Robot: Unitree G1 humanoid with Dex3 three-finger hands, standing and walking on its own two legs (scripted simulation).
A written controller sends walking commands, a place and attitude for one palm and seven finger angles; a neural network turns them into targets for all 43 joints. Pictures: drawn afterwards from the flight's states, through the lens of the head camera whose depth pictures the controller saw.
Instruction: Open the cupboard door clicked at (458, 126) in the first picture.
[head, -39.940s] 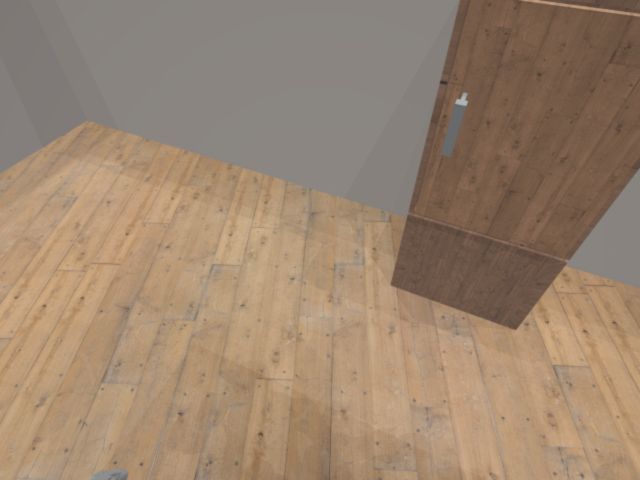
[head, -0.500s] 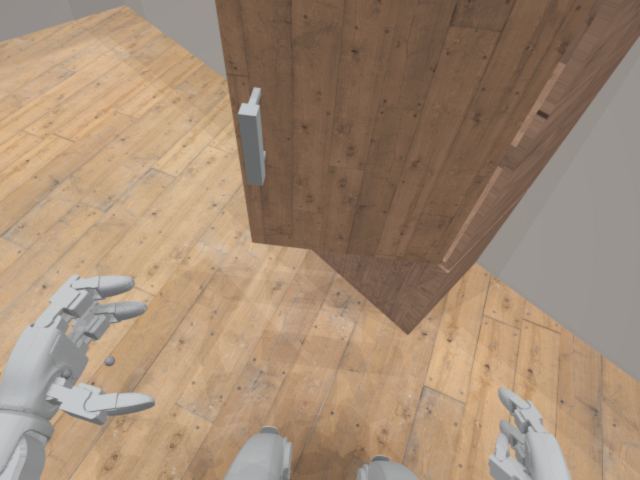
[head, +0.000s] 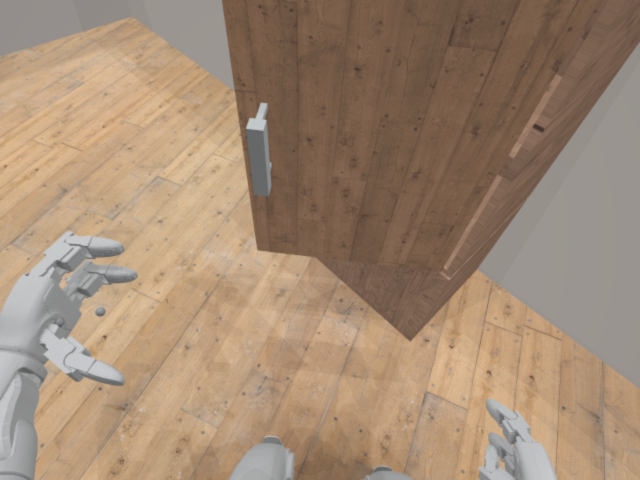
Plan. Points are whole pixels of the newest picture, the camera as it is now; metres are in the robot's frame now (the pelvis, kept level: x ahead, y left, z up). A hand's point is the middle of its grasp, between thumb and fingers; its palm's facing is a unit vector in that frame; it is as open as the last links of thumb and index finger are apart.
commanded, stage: raise the hand with hooked fingers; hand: left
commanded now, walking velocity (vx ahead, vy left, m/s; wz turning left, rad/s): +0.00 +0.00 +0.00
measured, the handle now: (262, 150) +0.58 +0.13 +0.05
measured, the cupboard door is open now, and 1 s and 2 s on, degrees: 39 39 39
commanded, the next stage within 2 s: move the hooked fingers beside the handle in 0.50 s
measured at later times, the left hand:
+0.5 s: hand (114, 303) +0.29 +0.26 +0.06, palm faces -0.04 -1.00 -0.04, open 14.0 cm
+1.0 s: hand (148, 256) +0.36 +0.24 +0.06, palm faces -0.06 -1.00 -0.01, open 14.0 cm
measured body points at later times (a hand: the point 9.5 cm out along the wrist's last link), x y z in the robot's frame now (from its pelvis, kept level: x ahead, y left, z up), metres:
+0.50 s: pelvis +0.00 -0.01 +0.00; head +0.06 +0.01 +0.45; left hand +0.29 +0.31 +0.07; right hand +0.16 -0.26 -0.07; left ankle +0.06 +0.08 -0.67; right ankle +0.00 -0.12 -0.67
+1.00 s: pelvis +0.00 -0.01 +0.00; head +0.07 +0.01 +0.44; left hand +0.36 +0.30 +0.06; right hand +0.13 -0.27 -0.09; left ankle +0.06 +0.08 -0.67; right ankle +0.00 -0.12 -0.67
